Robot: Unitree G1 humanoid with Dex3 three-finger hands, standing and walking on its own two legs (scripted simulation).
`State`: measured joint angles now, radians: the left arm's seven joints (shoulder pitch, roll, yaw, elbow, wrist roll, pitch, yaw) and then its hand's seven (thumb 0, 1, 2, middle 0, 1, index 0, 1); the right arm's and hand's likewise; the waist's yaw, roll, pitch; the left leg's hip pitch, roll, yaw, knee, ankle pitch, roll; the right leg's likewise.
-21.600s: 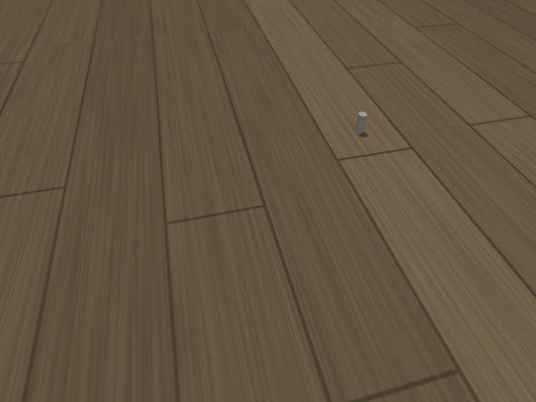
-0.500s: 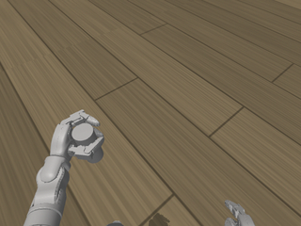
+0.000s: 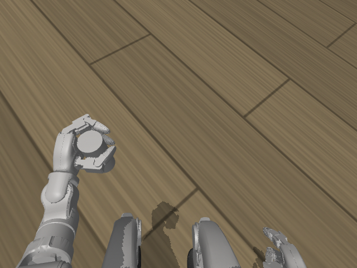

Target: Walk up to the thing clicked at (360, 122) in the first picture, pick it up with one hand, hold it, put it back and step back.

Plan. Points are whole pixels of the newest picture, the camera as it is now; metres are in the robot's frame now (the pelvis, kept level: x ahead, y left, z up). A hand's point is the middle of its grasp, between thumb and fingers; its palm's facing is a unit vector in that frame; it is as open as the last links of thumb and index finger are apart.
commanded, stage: crouch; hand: left
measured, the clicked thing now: (98, 153) +0.37 +0.18 -0.05
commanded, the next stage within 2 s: lower in 1.22 s
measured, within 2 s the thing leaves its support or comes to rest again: neither
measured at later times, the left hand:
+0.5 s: hand (116, 174) +0.38 +0.17 -0.25, palm faces +0.00 -1.00 +0.01, open 7.0 cm
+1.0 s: hand (117, 175) +0.41 +0.18 -0.36, palm faces +0.01 -1.00 -0.01, open 7.0 cm
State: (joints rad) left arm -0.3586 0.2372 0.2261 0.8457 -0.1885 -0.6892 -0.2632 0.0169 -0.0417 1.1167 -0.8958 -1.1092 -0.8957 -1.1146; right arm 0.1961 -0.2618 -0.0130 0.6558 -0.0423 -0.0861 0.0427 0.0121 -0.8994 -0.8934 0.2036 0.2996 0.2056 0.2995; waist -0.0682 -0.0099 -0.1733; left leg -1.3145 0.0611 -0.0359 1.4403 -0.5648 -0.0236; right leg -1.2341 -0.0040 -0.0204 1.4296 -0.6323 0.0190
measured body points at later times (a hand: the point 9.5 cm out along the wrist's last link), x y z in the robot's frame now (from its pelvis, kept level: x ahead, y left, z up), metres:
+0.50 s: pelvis -0.05 +0.00 -0.21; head +0.14 +0.03 +0.19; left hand +0.37 +0.22 -0.25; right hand +0.08 -0.26 -0.33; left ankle +0.05 +0.13 -0.58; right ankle +0.02 -0.13 -0.58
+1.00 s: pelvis -0.06 +0.00 -0.30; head +0.16 +0.04 +0.09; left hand +0.40 +0.24 -0.36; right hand +0.03 -0.28 -0.41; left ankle +0.05 +0.13 -0.58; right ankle +0.02 -0.13 -0.58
